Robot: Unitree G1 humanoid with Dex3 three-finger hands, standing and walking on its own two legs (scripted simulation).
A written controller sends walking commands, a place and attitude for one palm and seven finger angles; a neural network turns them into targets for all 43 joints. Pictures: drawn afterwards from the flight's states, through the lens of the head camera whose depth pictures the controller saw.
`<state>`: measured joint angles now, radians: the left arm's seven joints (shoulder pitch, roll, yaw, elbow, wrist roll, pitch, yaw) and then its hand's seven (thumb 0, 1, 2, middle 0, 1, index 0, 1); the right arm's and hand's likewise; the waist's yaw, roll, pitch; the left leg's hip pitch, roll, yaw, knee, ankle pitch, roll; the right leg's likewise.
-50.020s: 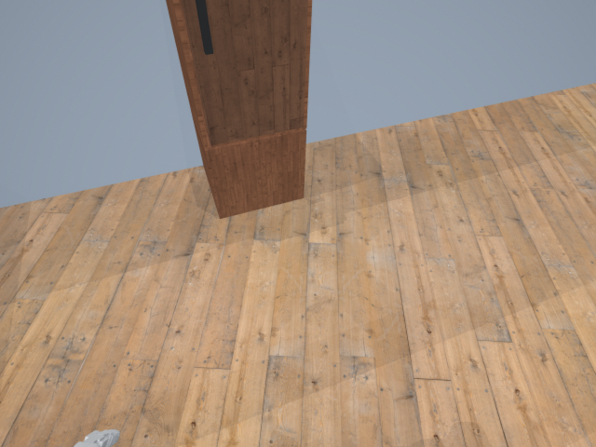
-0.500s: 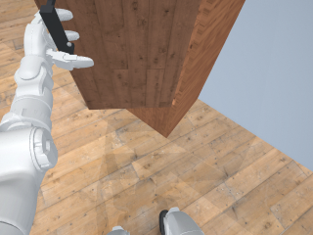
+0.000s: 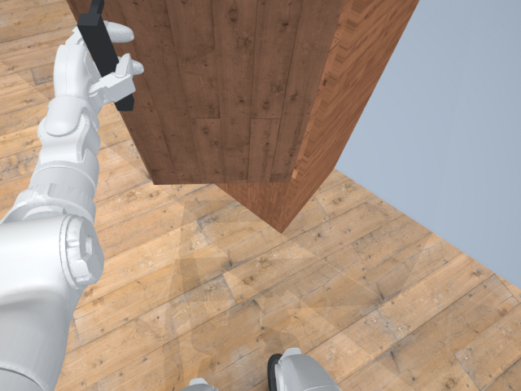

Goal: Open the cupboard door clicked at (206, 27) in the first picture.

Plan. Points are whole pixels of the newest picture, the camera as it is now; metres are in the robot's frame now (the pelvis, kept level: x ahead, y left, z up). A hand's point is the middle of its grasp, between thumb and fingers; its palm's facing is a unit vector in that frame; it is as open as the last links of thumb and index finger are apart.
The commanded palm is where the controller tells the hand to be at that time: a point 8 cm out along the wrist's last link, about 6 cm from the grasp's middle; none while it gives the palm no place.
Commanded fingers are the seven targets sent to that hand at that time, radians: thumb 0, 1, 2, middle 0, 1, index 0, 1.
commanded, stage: close the thumb around the handle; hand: left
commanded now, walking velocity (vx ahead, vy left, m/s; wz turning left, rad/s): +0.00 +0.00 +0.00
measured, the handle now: (112, 57) +0.59 +0.15 +0.12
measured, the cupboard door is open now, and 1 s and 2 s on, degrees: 42 62 85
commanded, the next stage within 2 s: pull the door open along its arc in 0.02 s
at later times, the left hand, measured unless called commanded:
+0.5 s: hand (129, 98) +0.50 +0.12 +0.12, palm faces -0.07 -1.00 +0.00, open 5.7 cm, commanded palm +0.44 +0.18 +0.12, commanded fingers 0.00 0.90 0.90 -0.40 -1.35 -0.40 -1.35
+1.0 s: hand (156, 141) +0.43 +0.09 +0.12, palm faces +0.41 -0.91 -0.01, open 5.8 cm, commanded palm +0.39 +0.13 +0.12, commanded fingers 0.00 0.90 0.90 -0.40 -1.35 -0.40 -1.35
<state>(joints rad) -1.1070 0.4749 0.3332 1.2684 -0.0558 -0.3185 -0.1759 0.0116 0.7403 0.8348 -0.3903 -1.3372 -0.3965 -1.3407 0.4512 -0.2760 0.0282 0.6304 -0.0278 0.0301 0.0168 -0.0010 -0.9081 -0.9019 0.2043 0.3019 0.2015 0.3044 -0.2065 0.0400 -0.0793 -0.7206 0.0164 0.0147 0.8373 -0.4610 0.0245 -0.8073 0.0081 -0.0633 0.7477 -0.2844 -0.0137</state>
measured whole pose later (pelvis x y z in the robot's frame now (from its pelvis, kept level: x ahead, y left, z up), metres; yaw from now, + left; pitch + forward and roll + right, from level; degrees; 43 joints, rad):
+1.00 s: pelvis +0.00 -0.02 +0.02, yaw +1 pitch +10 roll +0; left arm -0.61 -0.02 0.11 0.66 0.02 -0.15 0.51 0.01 0.74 0.79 -0.36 -1.35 -0.34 -1.35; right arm 0.21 -0.18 0.00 0.63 -0.06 0.00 0.00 0.00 -0.91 -0.90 0.20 0.30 0.20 0.30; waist -0.04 0.03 -0.10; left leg -0.48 0.00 0.00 0.71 -0.41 0.00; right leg -0.59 0.00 -0.07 0.68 -0.28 -0.04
